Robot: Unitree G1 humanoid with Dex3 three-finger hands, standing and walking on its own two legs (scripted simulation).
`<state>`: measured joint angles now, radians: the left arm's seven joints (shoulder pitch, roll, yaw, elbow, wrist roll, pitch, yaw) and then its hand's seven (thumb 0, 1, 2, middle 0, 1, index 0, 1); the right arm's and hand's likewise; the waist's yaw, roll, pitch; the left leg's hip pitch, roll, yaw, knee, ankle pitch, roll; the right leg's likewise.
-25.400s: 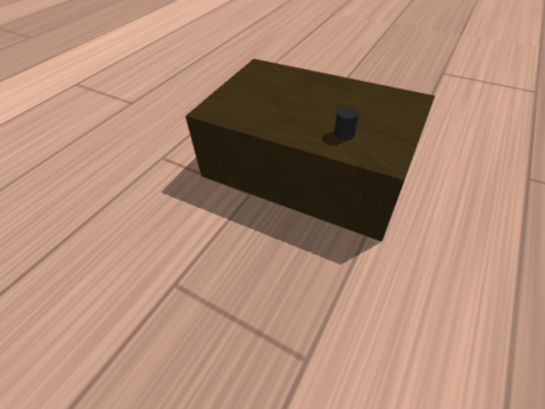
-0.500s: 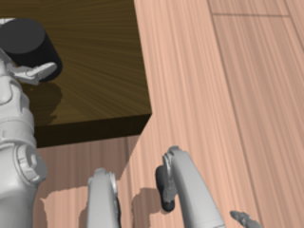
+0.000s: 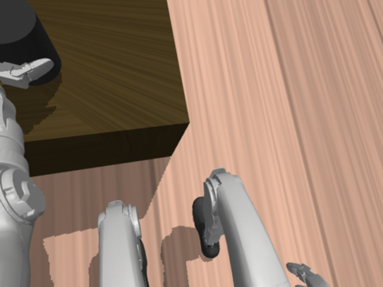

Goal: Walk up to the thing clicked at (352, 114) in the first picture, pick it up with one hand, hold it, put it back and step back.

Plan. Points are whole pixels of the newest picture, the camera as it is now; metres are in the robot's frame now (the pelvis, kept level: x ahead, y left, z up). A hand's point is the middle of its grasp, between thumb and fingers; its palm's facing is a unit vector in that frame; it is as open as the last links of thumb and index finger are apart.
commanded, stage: lower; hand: left
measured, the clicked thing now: (21, 44) +0.58 +0.20 +0.00
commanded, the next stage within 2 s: loosen in 0.30 s
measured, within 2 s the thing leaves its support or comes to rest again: rests again in 0.20 s
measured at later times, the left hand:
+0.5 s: hand (16, 48) +0.59 +0.22 -0.02, palm faces +0.19 -0.98 -0.05, open 11.8 cm
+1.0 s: hand (12, 45) +0.59 +0.22 -0.02, palm faces +0.21 -0.98 -0.02, open 15.6 cm
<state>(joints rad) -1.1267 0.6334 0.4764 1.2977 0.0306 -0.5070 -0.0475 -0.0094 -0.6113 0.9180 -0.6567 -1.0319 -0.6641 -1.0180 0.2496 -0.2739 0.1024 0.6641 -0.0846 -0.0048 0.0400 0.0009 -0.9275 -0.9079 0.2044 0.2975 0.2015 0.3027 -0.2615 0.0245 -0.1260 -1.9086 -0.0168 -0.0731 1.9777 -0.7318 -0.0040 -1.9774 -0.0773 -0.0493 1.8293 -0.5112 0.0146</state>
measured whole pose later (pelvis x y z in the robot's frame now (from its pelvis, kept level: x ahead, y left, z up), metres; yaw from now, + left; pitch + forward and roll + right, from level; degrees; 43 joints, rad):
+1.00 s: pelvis -0.01 +0.01 -0.03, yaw +0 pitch +38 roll -6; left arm -1.22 0.65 0.45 1.27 0.04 -0.44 -0.03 -0.01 -0.60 0.25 -0.42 -0.35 -0.41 -0.36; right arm 0.26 -0.30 0.10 0.63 -0.08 0.02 0.05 0.00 -0.92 -0.90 0.21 0.30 0.20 0.30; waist -0.26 0.02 -0.10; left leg -2.03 -0.04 -0.07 2.09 -0.73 0.01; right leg -2.08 -0.09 -0.04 1.92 -0.50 0.03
